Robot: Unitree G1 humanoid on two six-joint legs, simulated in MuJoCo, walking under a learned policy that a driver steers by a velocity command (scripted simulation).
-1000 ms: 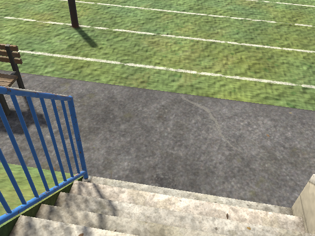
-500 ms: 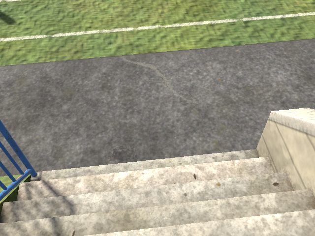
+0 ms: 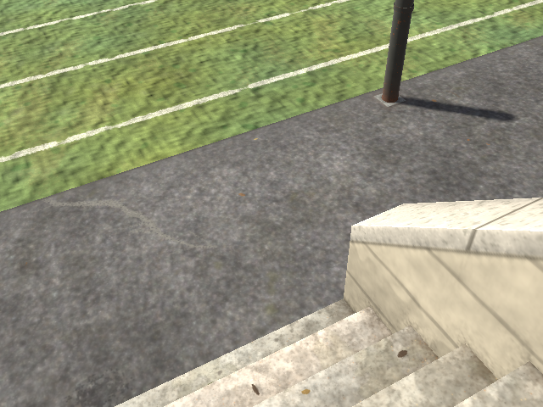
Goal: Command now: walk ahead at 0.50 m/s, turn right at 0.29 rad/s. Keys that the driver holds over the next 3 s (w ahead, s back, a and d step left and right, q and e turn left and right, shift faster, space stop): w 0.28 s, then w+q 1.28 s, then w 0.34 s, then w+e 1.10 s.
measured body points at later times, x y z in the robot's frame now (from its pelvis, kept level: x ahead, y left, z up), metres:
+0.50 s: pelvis +0.27 -0.03 -0.21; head +0.25 -0.04 +0.24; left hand +0.44 +0.20 -0.30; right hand +0.17 -0.24 -0.37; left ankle +0.07 +0.14 -0.67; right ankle +0.33 -0.13 -0.96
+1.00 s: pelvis +0.48 +0.05 -0.42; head +0.47 +0.07 +0.03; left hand +0.40 +0.28 -0.58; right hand +0.64 -0.18 -0.54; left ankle +0.45 +0.14 -1.14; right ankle +0.40 -0.13 -0.87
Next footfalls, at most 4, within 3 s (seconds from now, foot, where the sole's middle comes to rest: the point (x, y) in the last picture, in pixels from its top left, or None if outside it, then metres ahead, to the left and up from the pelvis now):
0.44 right None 0.37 -0.13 -1.00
0.96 left None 0.48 0.16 -1.20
1.36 right None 0.80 0.05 -1.43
1.90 left None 0.87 0.52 -1.61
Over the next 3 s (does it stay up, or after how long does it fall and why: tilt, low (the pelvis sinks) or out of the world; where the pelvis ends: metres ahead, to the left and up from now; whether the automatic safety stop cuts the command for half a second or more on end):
stays up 1.31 0.72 -1.25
